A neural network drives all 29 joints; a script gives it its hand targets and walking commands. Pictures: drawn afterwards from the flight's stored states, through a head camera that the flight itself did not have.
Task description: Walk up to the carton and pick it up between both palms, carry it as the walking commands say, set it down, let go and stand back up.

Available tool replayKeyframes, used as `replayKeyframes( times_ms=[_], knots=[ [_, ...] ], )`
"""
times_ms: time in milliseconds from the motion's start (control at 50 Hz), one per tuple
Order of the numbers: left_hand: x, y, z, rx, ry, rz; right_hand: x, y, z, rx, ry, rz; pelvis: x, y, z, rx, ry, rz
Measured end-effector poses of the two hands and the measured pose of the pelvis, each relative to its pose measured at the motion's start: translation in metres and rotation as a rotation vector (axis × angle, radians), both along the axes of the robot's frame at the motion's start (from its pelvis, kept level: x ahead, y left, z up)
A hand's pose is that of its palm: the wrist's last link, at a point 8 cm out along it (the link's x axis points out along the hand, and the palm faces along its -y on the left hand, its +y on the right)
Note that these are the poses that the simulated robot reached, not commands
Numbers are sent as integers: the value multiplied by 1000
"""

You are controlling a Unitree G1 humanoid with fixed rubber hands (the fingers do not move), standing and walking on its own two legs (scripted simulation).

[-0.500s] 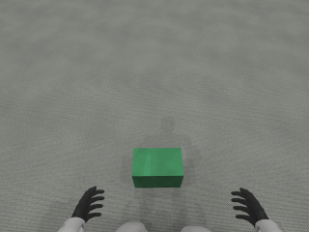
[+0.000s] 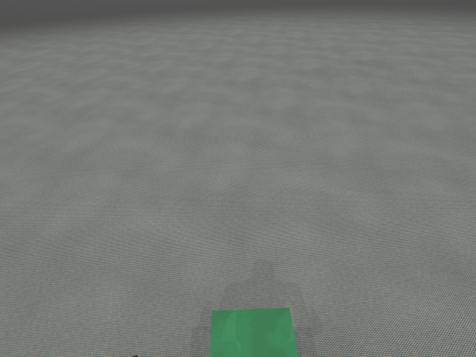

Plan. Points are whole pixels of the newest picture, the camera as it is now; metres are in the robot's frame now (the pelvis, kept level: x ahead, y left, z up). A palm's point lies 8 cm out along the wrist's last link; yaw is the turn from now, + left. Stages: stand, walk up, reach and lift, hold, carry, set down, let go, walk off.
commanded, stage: stand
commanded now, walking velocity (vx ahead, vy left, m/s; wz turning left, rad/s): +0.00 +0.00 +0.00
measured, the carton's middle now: (252, 346) +0.44 +0.00 -0.66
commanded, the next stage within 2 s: none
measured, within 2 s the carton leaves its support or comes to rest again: neither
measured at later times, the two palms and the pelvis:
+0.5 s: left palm out of the picture -0.03 +0.20 -0.15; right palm out of the picture -0.03 -0.22 -0.16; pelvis +0.02 -0.01 +0.00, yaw +0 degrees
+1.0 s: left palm out of the picture -0.08 +0.16 -0.15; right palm out of the picture -0.06 -0.22 -0.15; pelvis -0.01 -0.03 +0.00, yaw +1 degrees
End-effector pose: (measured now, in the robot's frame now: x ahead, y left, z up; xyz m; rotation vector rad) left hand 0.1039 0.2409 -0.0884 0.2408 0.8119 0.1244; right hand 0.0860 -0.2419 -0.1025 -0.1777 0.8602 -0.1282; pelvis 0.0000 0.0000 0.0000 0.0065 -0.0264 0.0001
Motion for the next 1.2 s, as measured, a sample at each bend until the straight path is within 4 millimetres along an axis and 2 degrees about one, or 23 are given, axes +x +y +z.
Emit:
replayKeyframes(
  times_ms=[140, 240, 360, 460, 560, 800, 1200],
  knots=[
    [-24, 7, -23, 3, 104, 56, -35, -2, -28, 13, 131, -58, 20, -1, -2, 8, 37, -6],
    [-57, 2, -38, -5, 222, 89, -69, 6, -44, 41, 262, -77, 23, -3, -2, 10, 57, -8],
    [-98, -14, -49, -33, 359, 116, -101, 17, -52, 69, 387, -81, 21, -5, -2, 12, 70, -5],
    [-127, -30, -56, -60, 443, 131, -115, 22, -55, 79, 445, -74, 17, -8, -3, 12, 71, -2],
    [-146, -46, -60, -86, 493, 139, -118, 23, -56, 82, 465, -65, 12, -12, -3, 9, 65, 1],
    [-170, -71, -61, -121, 546, 150, -122, 21, -55, 88, 483, -53, 1, -21, -1, 3, 46, 11],
    [-191, -89, -57, -126, 615, 158, -165, 12, -50, 95, 612, -72, -17, -38, 3, 0, 13, 15]
  ],
)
